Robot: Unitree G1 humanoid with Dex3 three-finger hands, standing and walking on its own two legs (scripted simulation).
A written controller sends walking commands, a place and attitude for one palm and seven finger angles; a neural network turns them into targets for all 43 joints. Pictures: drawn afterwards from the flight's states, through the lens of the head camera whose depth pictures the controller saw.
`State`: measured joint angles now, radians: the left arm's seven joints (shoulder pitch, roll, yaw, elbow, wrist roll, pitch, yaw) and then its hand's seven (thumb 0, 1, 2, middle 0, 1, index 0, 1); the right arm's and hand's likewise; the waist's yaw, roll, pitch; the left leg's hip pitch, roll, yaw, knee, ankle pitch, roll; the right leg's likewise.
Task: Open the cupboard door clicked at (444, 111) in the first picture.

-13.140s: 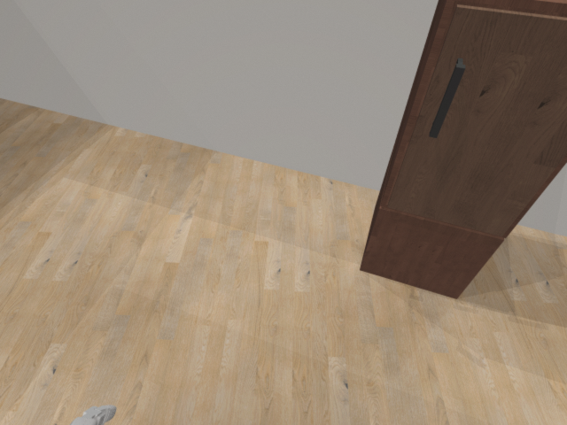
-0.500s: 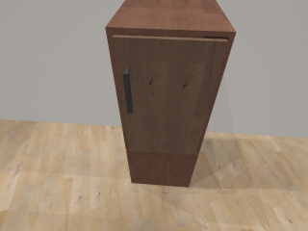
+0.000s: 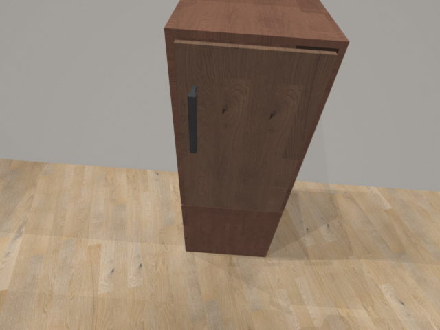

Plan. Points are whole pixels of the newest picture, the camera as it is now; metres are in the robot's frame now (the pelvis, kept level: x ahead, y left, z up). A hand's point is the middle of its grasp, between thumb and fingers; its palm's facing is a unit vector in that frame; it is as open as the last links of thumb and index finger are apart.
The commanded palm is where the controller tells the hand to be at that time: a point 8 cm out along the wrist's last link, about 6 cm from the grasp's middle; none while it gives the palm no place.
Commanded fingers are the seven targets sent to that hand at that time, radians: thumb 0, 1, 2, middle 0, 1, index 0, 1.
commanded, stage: look again from close up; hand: left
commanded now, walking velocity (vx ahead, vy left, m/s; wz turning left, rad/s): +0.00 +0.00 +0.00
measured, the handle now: (193, 120) +0.58 +0.10 +0.06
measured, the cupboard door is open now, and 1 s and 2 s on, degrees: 0 0 0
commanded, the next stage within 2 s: raise the hand with hooked fingers in 0.50 s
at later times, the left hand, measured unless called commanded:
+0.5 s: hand out of the picture +0.02 +0.13 -0.17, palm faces +0.00 -0.99 -0.17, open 7.4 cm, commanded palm none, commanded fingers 0.00 0.90 0.90 -0.20 -0.30 -0.20 -0.30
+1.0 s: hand (165, 293) +0.20 +0.12 -0.05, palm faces -0.02 -1.00 +0.01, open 8.4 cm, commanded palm +0.16 +0.19 -0.03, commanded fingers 0.00 0.41 0.69 -0.23 -0.62 -0.23 -0.62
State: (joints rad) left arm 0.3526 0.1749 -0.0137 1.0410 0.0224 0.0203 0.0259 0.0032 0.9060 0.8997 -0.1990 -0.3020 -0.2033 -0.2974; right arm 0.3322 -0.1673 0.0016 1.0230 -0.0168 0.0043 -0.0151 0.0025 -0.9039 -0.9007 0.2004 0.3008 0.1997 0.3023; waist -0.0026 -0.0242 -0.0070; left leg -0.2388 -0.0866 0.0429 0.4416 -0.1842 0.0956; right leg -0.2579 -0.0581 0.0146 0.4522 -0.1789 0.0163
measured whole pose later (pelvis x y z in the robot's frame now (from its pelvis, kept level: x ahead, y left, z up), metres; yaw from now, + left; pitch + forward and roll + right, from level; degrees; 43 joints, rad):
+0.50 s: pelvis +0.02 -0.03 +0.00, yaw +0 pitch -1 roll +0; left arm 0.32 0.15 -0.03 1.08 0.01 -0.01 0.03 0.00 0.91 0.90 -0.20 -0.30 -0.20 -0.30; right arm 0.28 -0.16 0.01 1.07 -0.01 -0.02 -0.02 0.00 -0.91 -0.90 0.20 0.30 0.20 0.30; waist 0.00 -0.02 0.00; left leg -0.20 -0.05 0.03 0.42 -0.21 0.05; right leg -0.23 -0.02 0.00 0.43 -0.19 0.02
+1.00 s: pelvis +0.03 -0.07 -0.06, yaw +1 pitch +10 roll +1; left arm 0.49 0.20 0.16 0.17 -0.25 -0.49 -0.36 0.00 0.64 0.78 -0.22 -0.48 -0.23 -0.47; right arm 0.16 -0.26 -0.07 0.51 0.02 -0.25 0.00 0.01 -0.90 -0.90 0.20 0.30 0.20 0.30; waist -0.01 -0.06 -0.13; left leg -0.68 -0.01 0.00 0.98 -0.47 0.00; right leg -0.70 0.01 -0.03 1.00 -0.48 -0.04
